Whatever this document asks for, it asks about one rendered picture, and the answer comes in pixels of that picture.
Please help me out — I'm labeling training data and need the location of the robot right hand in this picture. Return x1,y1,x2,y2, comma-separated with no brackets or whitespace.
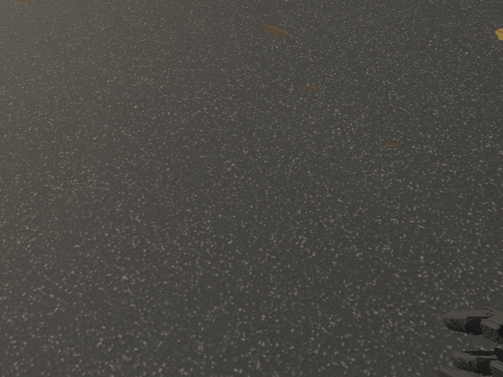
438,307,503,377

